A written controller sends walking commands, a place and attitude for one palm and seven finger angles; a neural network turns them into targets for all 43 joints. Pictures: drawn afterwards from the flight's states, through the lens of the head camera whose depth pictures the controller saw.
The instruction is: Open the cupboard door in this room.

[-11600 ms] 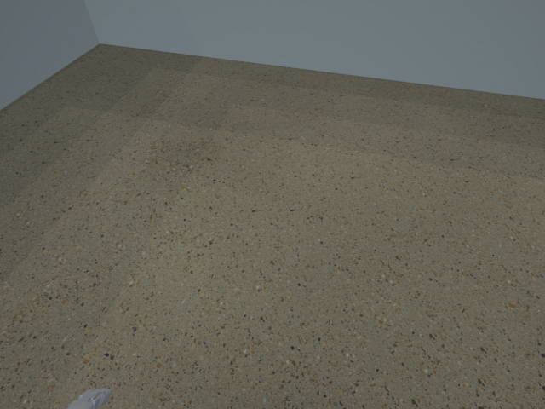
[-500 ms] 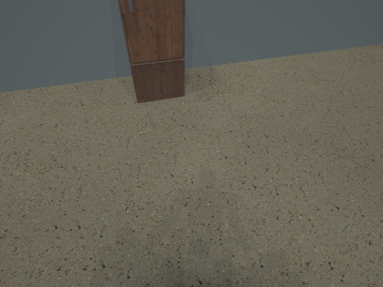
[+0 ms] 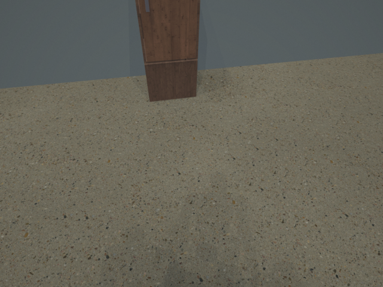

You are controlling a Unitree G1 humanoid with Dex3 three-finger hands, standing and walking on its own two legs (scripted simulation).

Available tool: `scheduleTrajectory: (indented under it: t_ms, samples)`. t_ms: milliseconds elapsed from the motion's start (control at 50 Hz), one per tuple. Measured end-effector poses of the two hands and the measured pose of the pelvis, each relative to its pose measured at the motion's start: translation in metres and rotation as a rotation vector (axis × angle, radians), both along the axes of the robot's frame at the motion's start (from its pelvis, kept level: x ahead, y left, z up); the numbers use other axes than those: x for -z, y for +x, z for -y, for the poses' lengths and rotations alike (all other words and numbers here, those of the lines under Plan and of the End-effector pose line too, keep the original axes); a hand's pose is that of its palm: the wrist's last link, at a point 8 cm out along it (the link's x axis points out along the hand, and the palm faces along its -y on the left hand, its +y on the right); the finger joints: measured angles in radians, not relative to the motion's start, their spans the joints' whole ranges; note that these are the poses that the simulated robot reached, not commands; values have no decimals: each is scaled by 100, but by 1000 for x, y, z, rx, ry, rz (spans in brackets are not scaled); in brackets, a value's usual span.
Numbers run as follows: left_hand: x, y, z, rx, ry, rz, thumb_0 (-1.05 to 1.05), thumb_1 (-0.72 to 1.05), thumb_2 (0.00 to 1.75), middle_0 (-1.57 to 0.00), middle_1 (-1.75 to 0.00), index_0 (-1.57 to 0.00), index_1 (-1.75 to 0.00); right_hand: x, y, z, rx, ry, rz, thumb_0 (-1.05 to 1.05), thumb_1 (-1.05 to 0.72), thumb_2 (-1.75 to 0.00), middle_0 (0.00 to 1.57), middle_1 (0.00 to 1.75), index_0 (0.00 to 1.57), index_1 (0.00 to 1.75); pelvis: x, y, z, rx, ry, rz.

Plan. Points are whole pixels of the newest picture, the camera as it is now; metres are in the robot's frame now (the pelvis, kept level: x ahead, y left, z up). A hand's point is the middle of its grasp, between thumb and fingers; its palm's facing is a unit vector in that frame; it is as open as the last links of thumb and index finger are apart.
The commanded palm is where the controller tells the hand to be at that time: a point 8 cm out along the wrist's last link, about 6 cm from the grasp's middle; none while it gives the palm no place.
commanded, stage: turn or walk to find it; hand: left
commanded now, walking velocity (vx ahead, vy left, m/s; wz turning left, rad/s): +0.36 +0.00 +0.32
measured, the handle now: out of the picture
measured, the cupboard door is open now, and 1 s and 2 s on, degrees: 0 0 0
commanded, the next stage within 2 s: stand and wait in 0.98 s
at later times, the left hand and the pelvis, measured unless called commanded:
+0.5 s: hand out of the picture -0.02 +0.11 -0.15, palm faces +0.25 -0.95 -0.20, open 7.4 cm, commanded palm none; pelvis +0.09 -0.03 +0.01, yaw +9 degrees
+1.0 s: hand (106, 227) +0.29 +0.26 -0.17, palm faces +0.25 -0.95 -0.21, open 7.4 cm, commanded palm none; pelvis +0.29 +0.07 +0.00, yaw +11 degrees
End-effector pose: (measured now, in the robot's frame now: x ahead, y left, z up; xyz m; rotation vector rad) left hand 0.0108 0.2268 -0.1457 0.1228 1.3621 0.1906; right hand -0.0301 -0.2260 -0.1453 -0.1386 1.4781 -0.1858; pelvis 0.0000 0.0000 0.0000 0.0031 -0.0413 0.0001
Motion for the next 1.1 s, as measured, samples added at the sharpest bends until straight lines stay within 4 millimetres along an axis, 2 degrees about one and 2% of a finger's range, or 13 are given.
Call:
scheduleTrajectory:
  t_ms: [80, 160, 240, 300, 420, 520, 620, 720, 780, 820, 880, 980, 1100]
  samples:
    - [-1, -12, -2, 14, -10, -42, 0, 91, 90, -20, -29, -20, -30, -2, 9, -8, 5, 18, 52, 1, -91, -90, 20, 30, 19, 30, -2, 3, 0, 2, 7, -8]
    - [-11, -5, 1, 14, 2, -26, 0, 91, 90, -20, -29, -20, -30, 1, 14, -8, 2, 54, 64, 1, -91, -90, 20, 30, 20, 30, -5, 9, 8, -28, 10, -17]
    - [-15, 11, 11, -19, 37, 59, 0, 91, 90, -20, -29, -20, -30, 16, 21, 4, -32, 90, 26, 1, -91, -90, 20, 30, 20, 30, 3, 20, 23, -68, 23, -18]
    - [-18, 8, 21, -95, 58, 105, 0, 91, 90, -20, -29, -20, -30, 19, 42, 17, -92, 99, -1, 1, -91, -90, 20, 30, 20, 30, 3, 31, 30, -114, 17, -8]
    - [-27, -30, 52, -177, 25, -45, 0, 91, 90, -20, -29, -20, -30, 1, 130, 38, -139, 71, 126, 1, -91, -90, 20, 30, 19, 30, -12, 64, 33, -128, 44, -15]
    - [-29, -52, 80, -242, -42, -183, 0, 91, 90, -20, -29, -20, -30, -6, 201, 33, -196, 52, 183, 1, -91, -90, 19, 30, 19, 30, -12, 97, 27, -161, 32, -25]
    - [-29, -54, 97, -318, -105, -292, 0, 90, 90, -20, -29, -20, -30, -3, 273, 2, -286, 63, 197, 1, -91, -90, 19, 30, 19, 30, -5, 134, 10, -189, 14, -35]
    - [-23, -35, 89, -368, -154, -390, 0, 90, 90, -20, -29, -20, -30, 5, 359, -55, -370, 95, 265, 1, -91, -90, 19, 30, 19, 30, 9, 179, -17, -199, 3, -45]
    - [-10, -8, 65, -364, -170, -419, 0, 90, 90, -20, -29, -20, -30, 11, 399, -85, -373, 98, 346, 1, -91, -90, 19, 30, 19, 30, 22, 209, -40, -207, -2, -40]
    - [-3, 26, 39, -343, -147, -375, 0, 90, 90, -20, -29, -20, -30, 10, 410, -96, -350, 102, 363, 1, -91, -90, 19, 30, 19, 30, 20, 223, -50, -197, 3, -27]
    - [2, 98, -7, -279, -86, -235, 0, 90, 90, -20, -29, -20, -30, 0, 415, -97, -272, 84, 370, -1, -92, -90, 20, 30, 20, 30, 10, 245, -59, -181, 8, -15]
    - [-5, 238, -71, -181, 13, 56, 0, 91, 90, -19, -29, -20, -30, -17, 424, -73, -240, 4, 352, -4, -96, -90, 20, 30, 20, 30, -1, 281, -67, -185, 18, -11]
    - [-30, 369, -94, -121, 58, 278, 0, 91, 90, -19, -29, -19, -30, -12, 410, -60, -200, -3, 193, -2, -94, -90, 20, 30, 19, 30, -6, 329, -67, -193, 26, -17]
